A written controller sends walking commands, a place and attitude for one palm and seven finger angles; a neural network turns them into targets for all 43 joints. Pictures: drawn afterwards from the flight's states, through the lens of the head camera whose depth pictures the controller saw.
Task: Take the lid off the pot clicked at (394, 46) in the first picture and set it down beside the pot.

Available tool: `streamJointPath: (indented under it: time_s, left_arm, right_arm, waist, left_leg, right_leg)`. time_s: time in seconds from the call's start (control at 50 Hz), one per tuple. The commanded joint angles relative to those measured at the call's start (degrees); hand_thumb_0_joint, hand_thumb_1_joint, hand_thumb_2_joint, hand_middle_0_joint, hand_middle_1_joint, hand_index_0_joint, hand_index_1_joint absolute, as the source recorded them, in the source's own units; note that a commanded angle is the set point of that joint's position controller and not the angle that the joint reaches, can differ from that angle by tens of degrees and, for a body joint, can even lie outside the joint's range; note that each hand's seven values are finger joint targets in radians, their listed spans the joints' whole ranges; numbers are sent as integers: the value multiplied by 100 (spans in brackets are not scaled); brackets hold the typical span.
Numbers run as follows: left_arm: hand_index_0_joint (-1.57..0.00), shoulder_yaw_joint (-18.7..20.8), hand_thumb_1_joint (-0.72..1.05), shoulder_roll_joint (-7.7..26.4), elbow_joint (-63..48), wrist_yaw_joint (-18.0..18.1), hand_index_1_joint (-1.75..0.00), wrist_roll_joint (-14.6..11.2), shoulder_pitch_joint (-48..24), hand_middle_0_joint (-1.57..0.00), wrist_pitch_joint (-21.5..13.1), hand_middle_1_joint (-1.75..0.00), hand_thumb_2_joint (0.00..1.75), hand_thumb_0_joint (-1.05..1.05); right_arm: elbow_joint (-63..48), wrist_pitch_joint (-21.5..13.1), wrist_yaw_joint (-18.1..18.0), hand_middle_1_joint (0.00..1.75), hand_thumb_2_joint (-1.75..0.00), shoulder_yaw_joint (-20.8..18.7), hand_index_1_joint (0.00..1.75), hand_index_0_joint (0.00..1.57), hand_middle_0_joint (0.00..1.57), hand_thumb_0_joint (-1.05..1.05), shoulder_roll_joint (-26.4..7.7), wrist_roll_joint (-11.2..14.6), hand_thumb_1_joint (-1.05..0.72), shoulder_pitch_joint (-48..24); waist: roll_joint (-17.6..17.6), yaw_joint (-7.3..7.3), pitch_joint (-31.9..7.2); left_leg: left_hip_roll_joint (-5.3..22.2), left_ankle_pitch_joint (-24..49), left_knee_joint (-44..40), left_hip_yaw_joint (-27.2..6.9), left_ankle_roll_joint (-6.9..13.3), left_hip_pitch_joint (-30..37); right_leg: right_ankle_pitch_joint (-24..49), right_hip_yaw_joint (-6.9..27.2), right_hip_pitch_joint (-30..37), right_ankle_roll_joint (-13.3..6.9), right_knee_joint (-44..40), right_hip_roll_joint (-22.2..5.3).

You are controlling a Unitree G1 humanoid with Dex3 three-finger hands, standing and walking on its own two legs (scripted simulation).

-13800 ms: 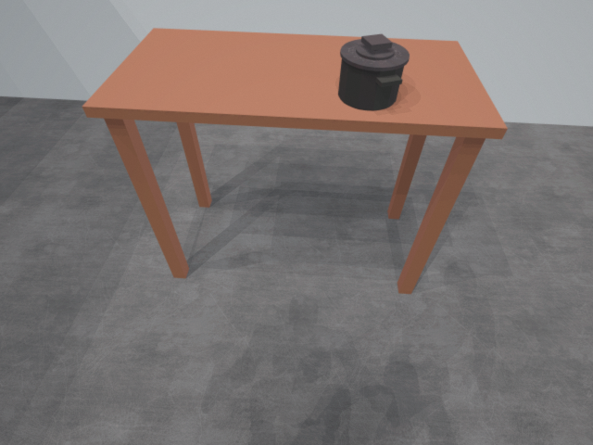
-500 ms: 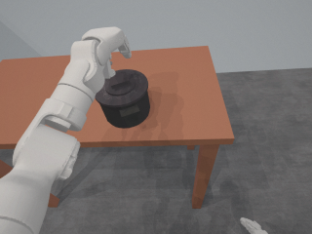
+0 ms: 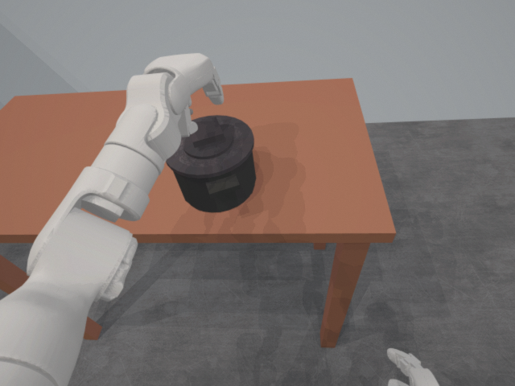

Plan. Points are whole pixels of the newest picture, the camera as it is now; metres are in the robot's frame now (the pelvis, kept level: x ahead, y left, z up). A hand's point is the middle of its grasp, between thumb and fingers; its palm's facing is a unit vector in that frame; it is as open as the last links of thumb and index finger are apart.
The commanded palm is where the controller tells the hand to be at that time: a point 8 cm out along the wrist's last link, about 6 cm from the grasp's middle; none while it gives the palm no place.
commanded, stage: lower the open fingers around the knob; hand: left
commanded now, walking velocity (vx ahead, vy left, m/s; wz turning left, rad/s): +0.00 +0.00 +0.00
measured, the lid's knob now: (205, 131) +0.49 +0.09 +0.15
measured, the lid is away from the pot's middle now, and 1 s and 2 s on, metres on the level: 0.00 0.00 0.00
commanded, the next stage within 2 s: close the fingers and squeeze the knob in 0.76 s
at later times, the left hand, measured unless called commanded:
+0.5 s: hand (197, 131) +0.46 +0.09 +0.18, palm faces -0.27 -0.03 -0.96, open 9.9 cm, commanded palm +0.44 +0.10 +0.23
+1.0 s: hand (198, 134) +0.46 +0.09 +0.17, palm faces -0.28 -0.04 -0.96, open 9.8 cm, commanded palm +0.44 +0.10 +0.23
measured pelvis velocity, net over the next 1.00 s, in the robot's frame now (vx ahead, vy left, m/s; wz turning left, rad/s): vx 0.00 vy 0.00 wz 0.00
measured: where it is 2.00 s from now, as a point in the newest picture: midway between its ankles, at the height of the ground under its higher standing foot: outside the picture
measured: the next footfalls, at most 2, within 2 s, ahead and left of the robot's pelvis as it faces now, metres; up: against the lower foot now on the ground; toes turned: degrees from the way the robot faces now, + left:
none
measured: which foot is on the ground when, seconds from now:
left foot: down 0.00-1.00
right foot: down 0.00-1.00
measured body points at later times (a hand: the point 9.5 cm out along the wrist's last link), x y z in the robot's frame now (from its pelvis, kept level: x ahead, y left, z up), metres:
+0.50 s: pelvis +0.00 +0.00 +0.00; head +0.02 -0.04 +0.45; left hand +0.47 +0.09 +0.23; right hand +0.13 -0.25 -0.13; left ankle -0.05 +0.11 -0.74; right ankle +0.04 -0.15 -0.74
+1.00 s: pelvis +0.00 +0.00 +0.00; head +0.02 -0.05 +0.45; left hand +0.47 +0.09 +0.23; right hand +0.12 -0.25 -0.13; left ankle -0.05 +0.11 -0.74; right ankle +0.04 -0.15 -0.74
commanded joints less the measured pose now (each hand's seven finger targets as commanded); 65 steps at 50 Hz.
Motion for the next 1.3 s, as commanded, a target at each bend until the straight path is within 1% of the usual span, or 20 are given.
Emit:
streamJointPath:
  time_s: [0.0, 0.12, 0.14, 0.18, 0.2, 0.3, 0.34, 0.38, 0.4, 0.48, 0.52, 0.58, 0.64, 0.74, 0.84, 0.86, 0.92, 0.98, 1.24, 1.28]
  left_arm:
    - [-87, 533, -34, 1201, -1675, 194, -8, 61, -3283, -87, -120, -8, 162, 0]
    - [-87, 578, -34, 1160, -1041, 215, -8, 92, -2731, -87, -42, -8, 162, 0]
    - [-87, 437, -34, 1008, -1165, 214, -8, 86, -2786, -87, -51, -8, 162, 0]
    - [-87, 536, -34, 1122, -1631, 249, -8, 12, -2815, -87, -116, -8, 162, 0]
    - [-87, 745, -34, 1359, -1558, 260, -8, 92, -2744, -87, -95, -8, 162, 0]
    - [-87, 385, -34, 920, -1075, 272, -8, 52, -2571, -87, -42, -8, 162, 0]
    - [-87, 476, -34, 1057, -1120, 290, -8, 59, -2652, -87, -58, -8, 162, 0]
    - [-87, 300, -34, 833, -975, 320, -8, 28, -2617, -87, -60, -8, 162, 0]
    - [-87, 531, -34, 1100, -1070, 355, -8, 108, -2662, -87, -82, -8, 162, 0]
    - [-87, 451, -34, 905, -996, 377, -8, 22, -2420, -87, -91, -8, 162, 0]
    - [-87, 538, -34, 1026, -947, 383, -8, 88, -2342, -87, -89, -8, 162, 0]
    - [-87, 236, -34, 638, -902, 375, -8, -26, -2243, -87, -72, -8, 162, 0]
    - [-87, 621, -34, 1155, -570, 423, -8, 74, -2241, -87, -55, -8, 162, 0]
    - [-87, 452, -34, 992, -830, 421, -8, 135, -2358, -87, -115, -8, 162, 0]
    - [-87, 550, -34, 1097, -645, 424, -8, 78, -2363, -87, -92, -8, 162, 0]
    - [-80, 528, -20, 1076, -626, 420, -13, 81, -2331, -80, -90, -13, 123, 0]
    - [-72, 418, -17, 913, -700, 412, -35, 80, -2273, -72, -98, -35, 123, 0]
    - [-69, 534, -14, 1088, -666, 435, -47, 35, -2357, -69, -118, -47, 122, 0]
    - [-67, 357, 2, 898, -476, 414, -74, 86, -2422, -67, -96, -74, 115, 0]
    - [-67, 479, 4, 1027, -565, 433, -77, 39, -2368, -67, -115, -77, 113, 0]
  right_arm:
    - [-833, -258, 21, 30, -90, -254, 30, 20, 20, 0, -571, 8, -90, -426]
    - [-715, -187, 33, 30, -90, -246, 30, 20, 20, 0, -617, 28, -90, -369]
    - [-750, -199, 35, 30, -90, -255, 30, 20, 20, 0, -592, 27, -90, -392]
    - [-811, -228, 37, 30, -90, -299, 30, 20, 20, 0, -611, -1, -90, -437]
    - [-797, -248, 49, 30, -90, -280, 30, 20, 20, 0, -578, -11, -90, -384]
    - [-710, -191, 27, 30, -90, -262, 30, 20, 20, 0, -590, 20, -90, -372]
    - [-704, -189, -3, 30, -90, -258, 30, 20, 20, 0, -604, 28, -90, -351]
    - [-653, -151, -7, 30, -90, -280, 30, 20, 20, 0, -629, 24, -90, -286]
    - [-654, -163, -10, 30, -90, -267, 30, 20, 20, 0, -598, 11, -90, -277]
    - [-702, -147, -5, 30, -90, -295, 30, 20, 20, 0, -613, -2, -90, -307]
    - [-699, -155, -3, 30, -90, -269, 30, 20, 20, 0, -590, -2, -90, -315]
    - [-692, -105, 17, 30, -90, -289, 30, 20, 20, 0, -618, 21, -90, -327]
    - [-646, -108, -49, 30, -90, -245, 30, 20, 20, 0, -624, 19, -90, -287]
    - [-655, -137, -39, 30, -90, -269, 30, 20, 20, 0, -591, 19, -90, -285]
    - [-630, -112, -55, 30, -90, -253, 30, 20, 20, 0, -619, 20, -90, -255]
    - [-628, -114, -66, 30, -90, -248, 30, 20, 20, 0, -617, 24, -90, -274]
    - [-649, -121, -45, 30, -90, -265, 30, 20, 20, 0, -597, 14, -90, -279]
    - [-636, -83, -73, 30, -90, -272, 30, 20, 20, 0, -663, 14, -90, -256]
    - [-597, -95, -84, 30, -90, -239, 30, 20, 20, 0, -607, 23, -90, -261]
    - [-613, -83, -77, 30, -90, -267, 30, 20, 20, 0, -660, 15, -90, -228]
  waist:
    - [-729, -38, -2513]
    - [-1059, -44, -1918]
    - [-979, -49, -1988]
    - [-694, -24, -2375]
    - [-888, 21, -2478]
    - [-899, -78, -1890]
    - [-989, -77, -2001]
    - [-741, -141, -1852]
    - [-811, -74, -2071]
    - [-839, -84, -2121]
    - [-938, -55, -2171]
    - [-893, -123, -1893]
    - [-1182, -80, -1866]
    - [-820, -85, -2066]
    - [-1045, -87, -1891]
    - [-1021, -88, -1916]
    - [-954, -93, -1970]
    - [-947, -112, -1930]
    - [-994, -142, -1863]
    - [-874, -124, -1988]
  left_leg:
    - [-106, 2207, -214, 110, 172, 302]
    - [-93, 1917, -266, 186, 163, -64]
    - [-106, 1889, -260, 186, 173, 9]
    - [-121, 2242, -159, 137, 196, 252]
    - [-111, 2293, -164, 125, 198, 213]
    - [-110, 1852, -229, 174, 175, 28]
    - [-118, 1767, -243, 173, 193, 24]
    - [-109, 1722, -241, 171, 166, 25]
    - [-111, 1798, -223, 159, 164, 77]
    - [-108, 1943, -173, 162, 176, 53]
    - [-110, 1949, -176, 199, 182, 2]
    - [-102, 1854, -198, 185, 167, -40]
    - [-116, 1475, -243, 235, 195, -276]
    - [-107, 1850, -190, 215, 185, -43]
    - [-113, 1568, -245, 218, 195, -222]
    - [-117, 1636, -222, 236, 201, -204]
    - [-112, 1745, -195, 216, 196, -114]
    - [-111, 1562, -226, 207, 199, -192]
    - [-104, 1577, -237, 241, 192, -192]
    - [-100, 1650, -215, 210, 188, -141]
  right_leg:
    - [1816, -426, 1798, -446, 47, 334]
    - [1713, -488, 1677, -436, 7, 347]
    - [1677, -467, 1667, -434, 3, 349]
    - [1914, -441, 1813, -463, 46, 336]
    - [1996, -426, 1956, -445, 63, 347]
    - [1623, -494, 1559, -441, -10, 373]
    - [1591, -466, 1631, -430, -9, 375]
    - [1503, -505, 1451, -457, -32, 366]
    - [1565, -472, 1601, -450, 20, 374]
    - [1739, -484, 1656, -454, 42, 368]
    - [1808, -465, 1748, -434, 60, 371]
    - [1693, -511, 1539, -443, 8, 379]
    - [1498, -455, 1700, -394, -7, 376]
    - [1719, -450, 1673, -431, 53, 375]
    - [1564, -460, 1682, -406, 5, 380]
    - [1641, -446, 1694, -409, 17, 377]
    - [1684, -465, 1670, -420, 25, 378]
    - [1542, -463, 1635, -424, -11, 378]
    - [1596, -466, 1575, -407, -12, 382]
    - [1596, -475, 1602, -431, 11, 387]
